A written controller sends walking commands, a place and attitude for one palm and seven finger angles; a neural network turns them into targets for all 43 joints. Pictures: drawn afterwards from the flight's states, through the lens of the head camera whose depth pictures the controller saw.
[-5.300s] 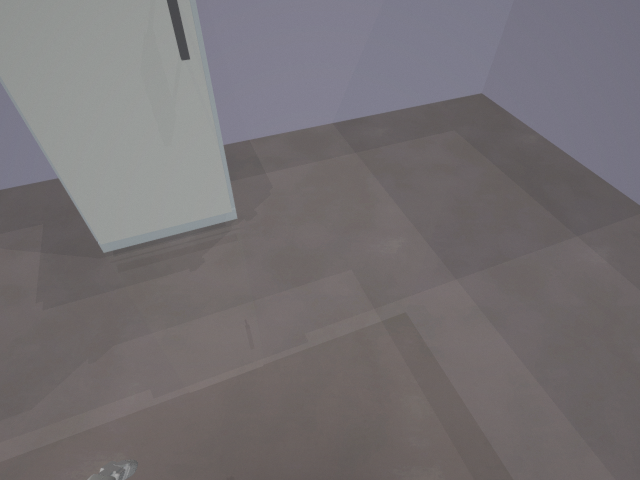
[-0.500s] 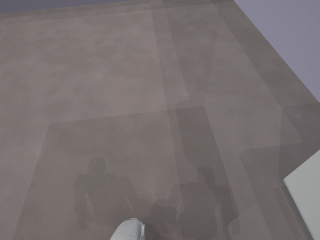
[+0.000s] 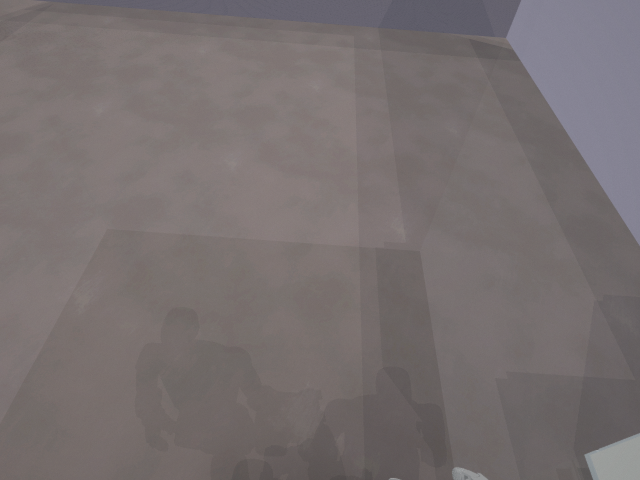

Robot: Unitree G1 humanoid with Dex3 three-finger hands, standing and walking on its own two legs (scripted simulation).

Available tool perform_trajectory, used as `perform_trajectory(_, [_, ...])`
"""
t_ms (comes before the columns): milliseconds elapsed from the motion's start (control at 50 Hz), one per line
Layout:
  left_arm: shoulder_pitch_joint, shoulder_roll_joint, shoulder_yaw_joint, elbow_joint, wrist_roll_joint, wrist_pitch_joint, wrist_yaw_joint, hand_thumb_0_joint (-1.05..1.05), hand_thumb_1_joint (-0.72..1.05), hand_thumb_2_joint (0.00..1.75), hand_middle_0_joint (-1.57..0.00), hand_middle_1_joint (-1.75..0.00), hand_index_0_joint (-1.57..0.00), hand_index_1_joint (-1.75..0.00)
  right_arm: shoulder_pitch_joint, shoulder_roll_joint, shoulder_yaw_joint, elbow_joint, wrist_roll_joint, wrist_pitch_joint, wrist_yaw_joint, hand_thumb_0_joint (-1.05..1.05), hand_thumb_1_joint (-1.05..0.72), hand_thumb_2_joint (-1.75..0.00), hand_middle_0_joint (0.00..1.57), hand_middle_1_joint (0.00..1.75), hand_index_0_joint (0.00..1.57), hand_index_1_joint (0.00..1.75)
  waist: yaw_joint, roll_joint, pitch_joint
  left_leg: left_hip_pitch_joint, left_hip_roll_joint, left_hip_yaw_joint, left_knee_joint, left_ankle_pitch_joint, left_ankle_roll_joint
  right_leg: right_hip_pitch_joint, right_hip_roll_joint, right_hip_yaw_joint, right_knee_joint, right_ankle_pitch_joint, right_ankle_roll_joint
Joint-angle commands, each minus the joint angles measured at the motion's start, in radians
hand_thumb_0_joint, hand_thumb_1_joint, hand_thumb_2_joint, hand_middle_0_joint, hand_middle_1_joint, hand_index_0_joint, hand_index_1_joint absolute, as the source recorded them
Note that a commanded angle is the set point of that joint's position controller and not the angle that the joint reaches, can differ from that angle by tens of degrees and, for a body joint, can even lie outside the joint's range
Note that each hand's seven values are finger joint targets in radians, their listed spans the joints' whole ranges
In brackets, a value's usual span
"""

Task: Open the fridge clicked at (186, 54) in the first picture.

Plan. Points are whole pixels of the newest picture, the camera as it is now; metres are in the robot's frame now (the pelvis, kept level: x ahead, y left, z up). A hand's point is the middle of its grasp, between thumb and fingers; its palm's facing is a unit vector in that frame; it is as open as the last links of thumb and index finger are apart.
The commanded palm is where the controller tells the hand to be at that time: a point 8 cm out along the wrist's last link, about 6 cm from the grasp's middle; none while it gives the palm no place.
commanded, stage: turn to face it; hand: right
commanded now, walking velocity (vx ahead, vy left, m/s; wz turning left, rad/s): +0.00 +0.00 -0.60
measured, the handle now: out of the picture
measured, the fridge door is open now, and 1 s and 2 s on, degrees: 0 0 0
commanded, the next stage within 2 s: none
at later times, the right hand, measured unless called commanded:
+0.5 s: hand out of the picture +0.03 -0.26 -0.16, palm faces +0.29 +0.92 -0.26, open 7.4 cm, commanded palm none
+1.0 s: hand out of the picture -0.04 -0.15 -0.14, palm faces +0.55 +0.79 -0.27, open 7.4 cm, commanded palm none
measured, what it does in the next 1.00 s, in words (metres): steps on the spot, turning right: right foot, then left foot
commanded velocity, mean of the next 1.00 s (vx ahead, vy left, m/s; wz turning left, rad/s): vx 0.00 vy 0.00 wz -0.60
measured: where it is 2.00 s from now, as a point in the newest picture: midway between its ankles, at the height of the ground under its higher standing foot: outside the picture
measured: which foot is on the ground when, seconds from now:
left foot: down 0.00-0.14, up 0.16-0.66, down 0.68-1.00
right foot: up 0.00-0.10, down 0.12-0.68, up 0.70-1.00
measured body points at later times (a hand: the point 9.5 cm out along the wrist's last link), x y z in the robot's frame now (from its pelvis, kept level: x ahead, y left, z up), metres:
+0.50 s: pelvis +0.01 -0.02 +0.01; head +0.05 -0.05 +0.45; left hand +0.13 +0.21 -0.13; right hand +0.02 -0.31 -0.14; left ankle +0.03 +0.16 -0.66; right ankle +0.03 -0.11 -0.73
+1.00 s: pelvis +0.01 +0.04 +0.01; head +0.05 +0.05 +0.45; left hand +0.21 +0.24 -0.15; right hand -0.07 -0.20 -0.12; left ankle +0.05 +0.14 -0.73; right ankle -0.08 -0.09 -0.65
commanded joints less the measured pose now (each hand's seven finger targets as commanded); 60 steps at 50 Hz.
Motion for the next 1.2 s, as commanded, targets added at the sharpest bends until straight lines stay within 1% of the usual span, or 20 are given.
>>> perform_trajectory(0, [-0.019,0.057,0.020,-0.062,-0.005,-0.011,-0.008,0.00,0.90,0.90,-0.20,-0.30,-0.20,-0.30,0.088,-0.220,-0.068,-0.036,-0.001,-0.011,-0.021,0.00,-0.90,-0.90,0.20,0.30,0.20,0.30,-0.068,0.216,-0.010,0.049,0.310,-0.120,-0.107,0.610,0.106,0.010,0.011,-0.054,-0.103,-0.029,-0.007])
perform_trajectory(80, [0.070,0.082,0.033,-0.057,0.001,-0.016,-0.015,0.00,0.90,0.90,-0.20,-0.30,-0.20,-0.30,0.070,-0.216,-0.076,-0.047,0.008,0.000,-0.023,0.00,-0.90,-0.90,0.20,0.30,0.20,0.30,-0.013,0.101,-0.059,-0.009,0.285,-0.041,0.084,0.482,0.019,0.218,0.021,-0.059,-0.379,0.197,-0.038])
perform_trajectory(100, [0.140,0.150,0.050,-0.055,0.009,-0.026,-0.014,0.00,0.90,0.90,-0.20,-0.30,-0.20,-0.30,0.089,-0.183,-0.076,-0.065,0.017,0.006,-0.020,0.00,-0.90,-0.90,0.20,0.30,0.20,0.30,0.014,-0.107,-0.111,-0.149,0.193,0.016,0.282,0.241,-0.051,0.340,-0.116,0.154,-0.481,0.482,-0.114])
perform_trajectory(120, [0.183,0.235,0.066,-0.058,0.010,-0.032,-0.010,0.00,0.90,0.90,-0.20,-0.30,-0.20,-0.30,0.082,-0.124,-0.059,-0.102,0.024,0.007,-0.017,0.00,-0.90,-0.90,0.20,0.30,0.20,0.30,0.020,-0.351,-0.126,-0.334,0.066,0.015,0.528,-0.346,-0.122,0.408,-0.344,0.441,-0.559,0.914,-0.262])
perform_trajectory(160, [0.138,0.203,0.063,-0.057,0.009,-0.028,0.005,0.00,0.90,0.90,-0.20,-0.30,-0.20,-0.30,0.011,-0.148,-0.067,-0.103,0.005,0.022,-0.022,0.00,-0.90,-0.90,0.20,0.30,0.20,0.30,0.016,-0.199,-0.108,-0.374,0.092,-0.135,0.667,-0.284,-0.105,0.331,-0.292,0.388,-0.597,0.627,-0.281])
perform_trajectory(260, [0.014,0.184,0.054,-0.116,0.003,-0.042,0.012,0.00,0.90,0.90,-0.20,-0.30,-0.20,-0.30,0.058,-0.164,-0.082,-0.066,0.005,0.025,0.001,0.00,-0.90,-0.90,0.20,0.30,0.20,0.30,-0.031,-0.048,-0.126,-0.370,0.089,-0.152,0.663,-0.056,-0.131,0.317,-0.153,0.246,-0.607,0.453,-0.212])
perform_trajectory(480, [0.041,0.228,0.083,-0.111,0.006,-0.024,0.000,0.00,0.90,0.90,-0.20,-0.30,-0.20,-0.30,-0.007,-0.180,-0.075,-0.108,0.011,0.027,-0.005,0.00,-0.90,-0.90,0.20,0.30,0.20,0.30,0.005,-0.127,-0.121,-0.326,0.052,-0.154,0.394,-0.127,-0.156,0.346,-0.128,0.377,-0.589,0.416,-0.249])
perform_trajectory(620, [-0.055,0.235,0.095,-0.155,0.002,-0.008,-0.009,0.00,0.90,0.90,-0.20,-0.30,-0.20,-0.30,0.126,-0.195,-0.075,-0.100,0.022,0.012,-0.014,0.00,-0.90,-0.90,0.20,0.30,0.20,0.30,-0.064,-0.111,-0.147,0.038,0.004,-0.131,-0.049,0.038,-0.119,0.120,-0.040,0.412,-0.504,0.335,-0.182])
perform_trajectory(640, [-0.058,0.196,0.093,-0.163,-0.004,-0.005,-0.014,0.00,0.90,0.90,-0.20,-0.30,-0.20,-0.30,0.164,-0.240,-0.086,-0.097,0.014,0.004,-0.019,0.00,-0.90,-0.90,0.20,0.30,0.20,0.30,-0.084,-0.011,-0.152,0.175,0.099,-0.205,-0.194,0.048,-0.091,-0.012,0.023,0.355,-0.410,0.185,-0.124])
perform_trajectory(660, [-0.034,0.114,0.080,-0.185,-0.010,-0.004,-0.016,0.00,0.90,0.90,-0.20,-0.30,-0.20,-0.30,0.159,-0.346,-0.103,-0.112,-0.005,-0.005,-0.027,0.00,-0.90,-0.90,0.20,0.30,0.20,0.30,-0.087,0.325,-0.122,0.252,0.398,-0.529,-0.323,-0.072,0.010,-0.229,0.173,0.143,-0.140,-0.098,-0.029])
perform_trajectory(680, [-0.063,0.164,0.089,-0.194,0.005,-0.001,-0.015,0.00,0.90,0.90,-0.20,-0.30,-0.20,-0.30,0.114,-0.365,-0.096,-0.137,0.004,0.005,-0.029,0.00,-0.90,-0.90,0.20,0.30,0.20,0.30,-0.084,0.312,-0.084,0.053,0.518,-0.570,-0.329,-0.029,0.075,-0.196,0.153,0.115,0.068,-0.198,-0.022])
perform_trajectory(700, [-0.051,0.167,0.090,-0.191,0.013,0.007,-0.023,0.00,0.90,0.90,-0.20,-0.30,-0.20,-0.30,0.039,-0.323,-0.084,-0.158,0.004,0.009,-0.028,0.00,-0.90,-0.90,0.20,0.30,0.20,0.30,-0.043,0.203,-0.042,-0.057,0.464,-0.460,-0.325,-0.079,0.087,-0.159,0.126,0.134,0.186,-0.136,-0.032])
perform_trajectory(740, [-0.032,0.163,0.089,-0.139,0.016,0.020,-0.031,0.00,0.90,0.90,-0.20,-0.30,-0.20,-0.30,-0.017,-0.252,-0.070,-0.163,0.010,-0.005,-0.022,0.00,-0.90,-0.90,0.20,0.30,0.20,0.30,-0.009,0.239,0.025,-0.073,0.332,-0.322,-0.283,0.061,0.022,-0.173,0.094,0.103,0.283,-0.032,-0.015])
perform_trajectory(800, [-0.005,0.141,0.080,-0.119,0.008,0.020,-0.039,0.00,0.90,0.90,-0.20,-0.30,-0.20,-0.30,0.037,-0.218,-0.055,-0.147,0.010,-0.018,-0.017,0.00,-0.90,-0.90,0.20,0.30,0.20,0.30,-0.014,0.218,0.000,0.038,0.277,-0.145,-0.193,0.374,0.007,-0.179,0.081,0.053,0.305,0.049,0.012])
perform_trajectory(940, [-0.142,0.137,0.063,-0.150,0.003,0.029,-0.039,0.00,0.90,0.90,-0.20,-0.30,-0.20,-0.30,0.174,-0.261,-0.064,-0.105,-0.001,-0.010,-0.019,0.00,-0.90,-0.90,0.20,0.30,0.20,0.30,-0.081,0.232,-0.017,0.135,0.341,-0.108,-0.166,0.480,0.053,-0.145,0.050,0.001,0.148,-0.023,0.028])
perform_trajectory(1100, [-0.112,0.135,0.045,-0.156,-0.005,-0.002,-0.038,0.00,0.90,0.90,-0.20,-0.30,-0.20,-0.30,0.162,-0.310,-0.089,-0.084,-0.002,0.007,-0.012,0.00,-0.90,-0.90,0.20,0.30,0.20,0.30,-0.069,0.260,-0.097,0.110,0.368,-0.003,-0.006,0.496,0.018,0.138,0.072,-0.097,-0.328,0.036,-0.023])
perform_trajectory(1120, [-0.057,0.161,0.052,-0.144,-0.002,-0.009,-0.038,0.00,0.90,0.90,-0.20,-0.30,-0.20,-0.30,0.155,-0.307,-0.089,-0.086,0.007,0.011,-0.008,0.00,-0.90,-0.90,0.20,0.30,0.20,0.30,-0.036,0.206,-0.129,0.057,0.344,0.037,0.097,0.449,-0.023,0.251,0.072,-0.080,-0.455,0.159,-0.034])
perform_trajectory(1140, [0.019,0.255,0.074,-0.129,0.002,-0.021,-0.033,0.00,0.90,0.90,-0.20,-0.30,-0.20,-0.30,0.157,-0.270,-0.088,-0.101,0.014,0.016,-0.004,0.00,-0.90,-0.90,0.20,0.30,0.20,0.30,0.008,-0.008,-0.185,-0.137,0.273,0.069,0.308,0.233,-0.087,0.450,-0.068,0.117,-0.536,0.360,-0.097])
perform_trajectory(1160, [0.085,0.362,0.102,-0.125,-0.001,-0.025,-0.025,0.00,0.90,0.90,-0.20,-0.30,-0.20,-0.30,0.106,-0.199,-0.065,-0.152,0.018,0.018,0.002,0.00,-0.90,-0.90,0.20,0.30,0.20,0.30,0.046,-0.301,-0.182,-0.412,0.135,0.042,0.524,-0.367,-0.164,0.539,-0.320,0.448,-0.558,0.800,-0.234])
perform_trajectory(1180, [0.131,0.364,0.099,-0.094,-0.007,-0.016,-0.020,0.00,0.90,0.90,-0.20,-0.30,-0.20,-0.30,0.038,-0.225,-0.061,-0.169,0.008,0.031,-0.005,0.00,-0.90,-0.90,0.20,0.30,0.20,0.30,0.060,-0.171,-0.174,-0.408,0.144,-0.067,0.619,-0.361,-0.144,0.493,-0.344,0.387,-0.537,0.805,-0.286])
